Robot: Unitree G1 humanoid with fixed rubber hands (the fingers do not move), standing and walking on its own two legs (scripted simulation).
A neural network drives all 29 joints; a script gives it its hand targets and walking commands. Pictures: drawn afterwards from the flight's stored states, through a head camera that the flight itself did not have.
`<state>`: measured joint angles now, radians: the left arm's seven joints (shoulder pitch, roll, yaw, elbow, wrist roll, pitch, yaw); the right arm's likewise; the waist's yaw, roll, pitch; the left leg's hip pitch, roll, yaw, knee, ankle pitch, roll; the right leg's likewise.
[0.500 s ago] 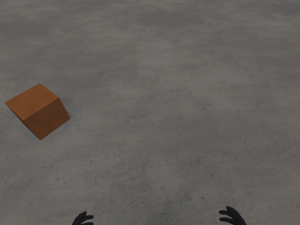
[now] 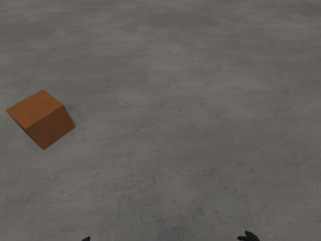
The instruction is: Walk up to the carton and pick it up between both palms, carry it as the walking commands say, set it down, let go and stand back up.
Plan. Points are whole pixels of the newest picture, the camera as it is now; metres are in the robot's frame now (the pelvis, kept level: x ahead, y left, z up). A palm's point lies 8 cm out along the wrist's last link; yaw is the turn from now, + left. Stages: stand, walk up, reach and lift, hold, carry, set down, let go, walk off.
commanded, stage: stand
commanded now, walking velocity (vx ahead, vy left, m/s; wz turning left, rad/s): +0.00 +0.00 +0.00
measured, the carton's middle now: (43, 119) +1.07 +0.91 -0.64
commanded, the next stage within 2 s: walk up in 0.44 s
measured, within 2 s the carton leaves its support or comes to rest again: neither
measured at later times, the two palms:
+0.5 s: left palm out of the picture +0.04 +0.23 -0.13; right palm out of the picture +0.04 -0.23 -0.13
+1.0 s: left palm out of the picture +0.04 +0.47 -0.06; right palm (219, 161) +0.33 -0.16 -0.02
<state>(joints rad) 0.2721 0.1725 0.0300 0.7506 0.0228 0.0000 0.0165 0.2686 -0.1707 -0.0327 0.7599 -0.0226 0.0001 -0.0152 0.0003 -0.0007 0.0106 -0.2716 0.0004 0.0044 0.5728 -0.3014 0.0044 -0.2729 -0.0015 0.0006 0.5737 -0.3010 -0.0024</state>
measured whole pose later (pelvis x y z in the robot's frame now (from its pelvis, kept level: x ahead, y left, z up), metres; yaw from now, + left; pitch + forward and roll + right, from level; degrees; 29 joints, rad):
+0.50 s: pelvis +0.00 +0.00 +0.01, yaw +0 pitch -1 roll +0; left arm 0.29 0.17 0.04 0.92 0.02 0.00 0.03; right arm 0.29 -0.17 -0.04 0.92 -0.02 -0.01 -0.03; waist 0.00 0.00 0.03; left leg -0.22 0.00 0.00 0.49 -0.26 0.00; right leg -0.22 0.00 0.00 0.49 -0.26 0.00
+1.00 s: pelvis +0.04 +0.10 -0.03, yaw +20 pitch -3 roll -1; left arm 0.33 0.55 0.13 0.50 0.05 -0.04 0.01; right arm 0.20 -0.53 -0.13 0.49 -0.02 0.00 0.11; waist 0.02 -0.02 0.05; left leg -0.45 0.07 0.02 0.79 -0.29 0.02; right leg -0.22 -0.22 -0.13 0.96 -0.56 -0.03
